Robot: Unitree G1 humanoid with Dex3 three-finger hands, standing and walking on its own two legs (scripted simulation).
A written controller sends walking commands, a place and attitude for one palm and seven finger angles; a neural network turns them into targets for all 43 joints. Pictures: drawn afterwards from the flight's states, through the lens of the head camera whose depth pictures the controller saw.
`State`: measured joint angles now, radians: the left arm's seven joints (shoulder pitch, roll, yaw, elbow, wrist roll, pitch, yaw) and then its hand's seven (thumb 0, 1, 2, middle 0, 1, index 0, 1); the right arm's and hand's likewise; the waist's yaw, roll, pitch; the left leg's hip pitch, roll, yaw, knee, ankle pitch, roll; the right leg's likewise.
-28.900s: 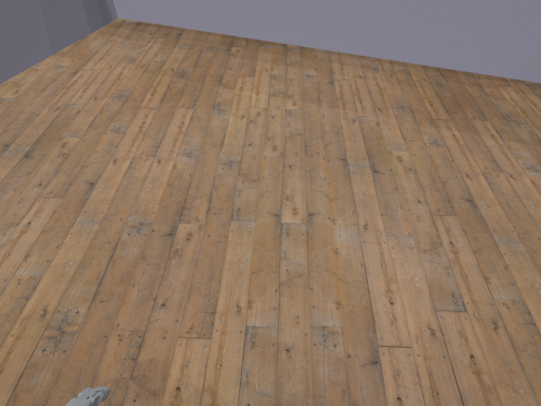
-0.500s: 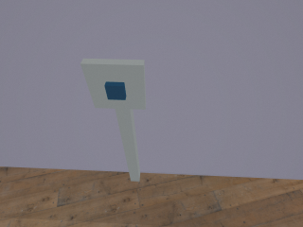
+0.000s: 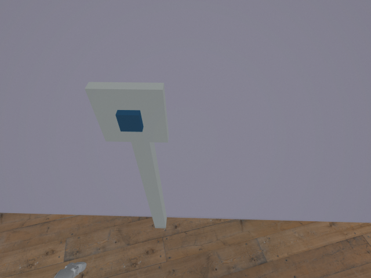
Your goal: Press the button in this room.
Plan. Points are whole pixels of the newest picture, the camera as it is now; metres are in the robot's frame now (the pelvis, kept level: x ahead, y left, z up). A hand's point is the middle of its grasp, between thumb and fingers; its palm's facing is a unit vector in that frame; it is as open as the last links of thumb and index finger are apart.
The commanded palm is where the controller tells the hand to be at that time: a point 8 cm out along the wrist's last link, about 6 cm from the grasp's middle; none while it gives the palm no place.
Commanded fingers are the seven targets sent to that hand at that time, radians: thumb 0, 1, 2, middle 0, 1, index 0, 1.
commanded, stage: raise the hand and make a fist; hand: left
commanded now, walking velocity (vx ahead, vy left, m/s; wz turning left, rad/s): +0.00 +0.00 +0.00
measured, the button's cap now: (130, 120) +0.49 +0.18 +0.07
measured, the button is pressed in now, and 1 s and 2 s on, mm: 0 0 0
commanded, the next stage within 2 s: none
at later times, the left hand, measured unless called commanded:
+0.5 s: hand (89, 260) +0.17 +0.22 -0.06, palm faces +0.01 -1.00 +0.02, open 5.1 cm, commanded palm +0.14 +0.28 -0.03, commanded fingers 0.00 0.90 0.90 -0.86 -1.02 -0.86 -1.02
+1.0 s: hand (78, 241) +0.19 +0.24 +0.00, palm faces +0.03 -1.00 -0.05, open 3.1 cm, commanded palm +0.16 +0.29 +0.01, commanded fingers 0.00 0.90 0.90 -1.30 -1.50 -1.30 -1.50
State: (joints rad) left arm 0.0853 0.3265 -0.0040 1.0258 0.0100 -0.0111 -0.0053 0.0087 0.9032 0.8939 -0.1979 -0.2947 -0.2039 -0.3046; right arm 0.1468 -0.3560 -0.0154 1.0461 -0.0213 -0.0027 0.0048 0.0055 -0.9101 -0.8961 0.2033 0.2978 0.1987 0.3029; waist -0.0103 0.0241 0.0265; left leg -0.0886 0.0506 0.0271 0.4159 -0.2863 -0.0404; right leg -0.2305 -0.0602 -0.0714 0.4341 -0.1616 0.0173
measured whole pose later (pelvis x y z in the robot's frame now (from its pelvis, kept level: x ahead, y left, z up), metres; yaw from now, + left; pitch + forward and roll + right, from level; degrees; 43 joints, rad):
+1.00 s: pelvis -0.01 +0.03 -0.07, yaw +2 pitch +11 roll -3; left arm 0.45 0.26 0.24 -0.12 -0.30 -0.28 -0.32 0.02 0.90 0.90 -1.23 -1.42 -1.24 -1.43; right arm 0.27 -0.24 0.01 0.51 0.03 -0.24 -0.05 0.01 -0.91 -0.90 0.21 0.30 0.20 0.30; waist 0.00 0.02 -0.12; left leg -0.68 0.05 -0.03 1.07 -0.58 -0.01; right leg -0.76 -0.08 -0.07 0.97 -0.39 0.04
